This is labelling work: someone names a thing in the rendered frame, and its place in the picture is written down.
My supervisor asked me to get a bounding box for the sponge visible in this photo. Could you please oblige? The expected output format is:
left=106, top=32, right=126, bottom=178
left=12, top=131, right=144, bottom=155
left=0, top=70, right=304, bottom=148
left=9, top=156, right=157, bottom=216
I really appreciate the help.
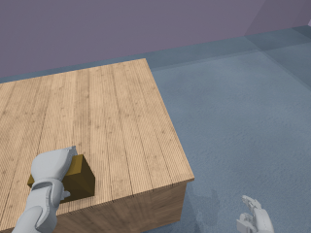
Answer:
left=27, top=154, right=95, bottom=204

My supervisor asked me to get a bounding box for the left robot forearm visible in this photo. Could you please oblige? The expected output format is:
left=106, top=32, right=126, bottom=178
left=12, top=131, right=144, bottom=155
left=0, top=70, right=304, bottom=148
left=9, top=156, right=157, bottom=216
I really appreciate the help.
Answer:
left=12, top=178, right=63, bottom=233

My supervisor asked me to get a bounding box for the robot left hand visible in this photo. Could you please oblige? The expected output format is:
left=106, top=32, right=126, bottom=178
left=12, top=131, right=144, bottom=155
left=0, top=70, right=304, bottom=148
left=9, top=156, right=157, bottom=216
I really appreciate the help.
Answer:
left=31, top=146, right=78, bottom=201

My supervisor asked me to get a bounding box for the table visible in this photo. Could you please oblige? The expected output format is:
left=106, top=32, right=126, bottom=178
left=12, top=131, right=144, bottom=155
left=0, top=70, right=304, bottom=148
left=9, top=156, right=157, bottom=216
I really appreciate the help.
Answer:
left=0, top=58, right=194, bottom=233

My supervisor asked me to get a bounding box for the robot right hand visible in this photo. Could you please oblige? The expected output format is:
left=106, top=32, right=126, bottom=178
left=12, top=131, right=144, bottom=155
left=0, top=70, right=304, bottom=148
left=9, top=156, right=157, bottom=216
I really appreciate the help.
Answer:
left=236, top=195, right=275, bottom=233

